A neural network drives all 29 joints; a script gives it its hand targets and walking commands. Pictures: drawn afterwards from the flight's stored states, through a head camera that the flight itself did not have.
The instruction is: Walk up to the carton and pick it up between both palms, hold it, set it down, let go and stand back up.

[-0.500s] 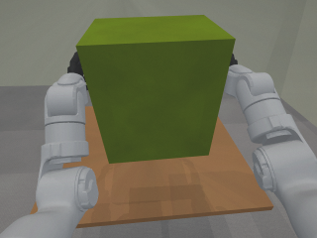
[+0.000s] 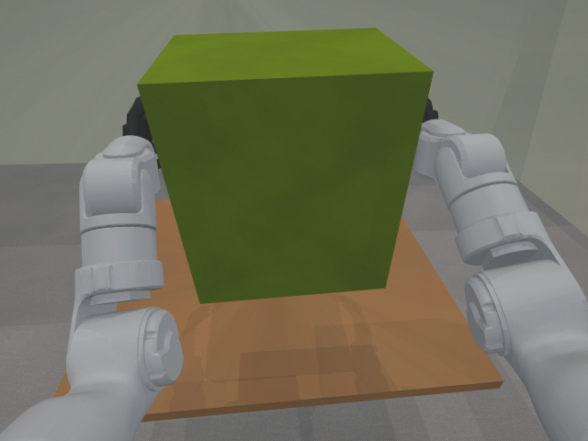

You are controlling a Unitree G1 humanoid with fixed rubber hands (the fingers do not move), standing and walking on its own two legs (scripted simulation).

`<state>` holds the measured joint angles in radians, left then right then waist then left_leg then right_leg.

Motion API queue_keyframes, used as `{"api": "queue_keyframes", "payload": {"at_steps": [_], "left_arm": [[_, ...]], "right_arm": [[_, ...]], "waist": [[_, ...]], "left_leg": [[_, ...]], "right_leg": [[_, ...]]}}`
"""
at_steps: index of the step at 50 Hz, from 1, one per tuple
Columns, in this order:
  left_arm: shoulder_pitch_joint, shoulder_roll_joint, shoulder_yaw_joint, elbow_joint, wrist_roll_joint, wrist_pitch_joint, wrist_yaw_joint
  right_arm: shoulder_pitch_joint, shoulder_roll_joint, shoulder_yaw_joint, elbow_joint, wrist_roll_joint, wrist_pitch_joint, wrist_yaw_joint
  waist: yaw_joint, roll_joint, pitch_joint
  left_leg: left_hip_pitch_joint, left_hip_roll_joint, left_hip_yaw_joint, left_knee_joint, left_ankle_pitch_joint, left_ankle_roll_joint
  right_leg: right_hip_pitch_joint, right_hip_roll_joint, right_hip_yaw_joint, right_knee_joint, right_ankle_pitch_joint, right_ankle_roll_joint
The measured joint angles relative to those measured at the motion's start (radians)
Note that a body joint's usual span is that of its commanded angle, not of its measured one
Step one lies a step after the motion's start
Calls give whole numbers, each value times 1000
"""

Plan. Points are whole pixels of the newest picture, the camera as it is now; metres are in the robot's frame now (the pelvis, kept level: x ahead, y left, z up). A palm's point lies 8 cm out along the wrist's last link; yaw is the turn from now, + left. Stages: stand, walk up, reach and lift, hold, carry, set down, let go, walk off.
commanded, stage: hold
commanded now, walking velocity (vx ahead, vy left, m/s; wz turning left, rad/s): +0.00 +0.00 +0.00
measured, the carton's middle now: (286, 169) +0.38 +0.00 +0.26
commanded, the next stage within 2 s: set down in 0.12 s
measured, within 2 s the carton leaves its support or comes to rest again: neither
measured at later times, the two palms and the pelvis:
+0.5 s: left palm (136, 138) +0.38 +0.19 +0.30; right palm (409, 138) +0.38 -0.16 +0.30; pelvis +0.01 +0.00 +0.00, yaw +1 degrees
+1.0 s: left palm (155, 181) +0.38 +0.18 +0.24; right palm (407, 196) +0.37 -0.17 +0.21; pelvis -0.01 +0.00 +0.00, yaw +1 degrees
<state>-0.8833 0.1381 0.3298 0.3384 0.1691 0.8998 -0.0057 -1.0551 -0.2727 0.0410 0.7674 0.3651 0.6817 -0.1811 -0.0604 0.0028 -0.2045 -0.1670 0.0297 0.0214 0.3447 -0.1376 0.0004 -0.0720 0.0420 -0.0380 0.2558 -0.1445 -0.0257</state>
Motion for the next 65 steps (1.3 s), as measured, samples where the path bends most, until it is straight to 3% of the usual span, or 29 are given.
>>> {"api": "queue_keyframes", "payload": {"at_steps": [12,20,24,28,34,38,47,55,59,65], "left_arm": [[-46,27,-1,74,-10,-32,-4],[-98,20,46,134,47,-149,-34],[-71,7,72,103,98,-184,-71],[-9,-16,73,11,137,-174,-93],[92,-31,34,-127,106,-192,-79],[120,-39,24,-152,91,-220,-67],[96,-51,13,-61,92,-255,-53],[74,-62,45,14,92,-315,-55],[75,-72,66,70,124,-344,-72],[146,-70,32,53,116,-368,-73]], "right_arm": [[-32,22,-42,48,-37,-21,2],[-47,66,-142,96,-134,-143,36],[-3,96,-149,82,-158,-208,43],[69,107,-104,47,-136,-261,44],[187,133,-99,-76,-121,-323,32],[225,155,-133,-114,-148,-348,39],[251,163,-174,-76,-225,-379,70],[240,158,-172,-40,-258,-409,69],[244,178,-211,3,-312,-426,86],[306,208,-229,-6,-330,-460,90]], "waist": [[-5,-11,-11],[-21,-32,30],[-34,-45,78],[-28,-59,138],[-30,-76,193],[-36,-82,209],[-36,-70,209],[-12,-61,187],[5,-71,170],[8,-80,179]], "left_leg": [[-5,-6,-6,-8,7,0],[37,-17,-7,-32,12,5],[90,-22,-7,-44,8,7],[138,-21,-3,-40,-3,6],[137,-21,-22,-16,-10,1],[127,-24,-32,-14,-4,-1],[104,-27,-22,-35,20,5],[98,-22,-4,-42,20,9],[111,-25,-3,-63,23,7],[120,-29,-15,-53,8,3]], "right_leg": [[-8,-5,-6,3,-1,0],[26,-16,-7,-1,-9,4],[79,-20,-7,-11,-14,7],[130,-20,-2,-16,-20,6],[145,-18,-22,-12,-23,5],[137,-20,-32,-5,-23,5],[90,-25,-23,18,-18,6],[70,-21,-5,25,-19,5],[77,-24,-4,19,-23,5],[101,-27,-16,7,-33,7]]}}
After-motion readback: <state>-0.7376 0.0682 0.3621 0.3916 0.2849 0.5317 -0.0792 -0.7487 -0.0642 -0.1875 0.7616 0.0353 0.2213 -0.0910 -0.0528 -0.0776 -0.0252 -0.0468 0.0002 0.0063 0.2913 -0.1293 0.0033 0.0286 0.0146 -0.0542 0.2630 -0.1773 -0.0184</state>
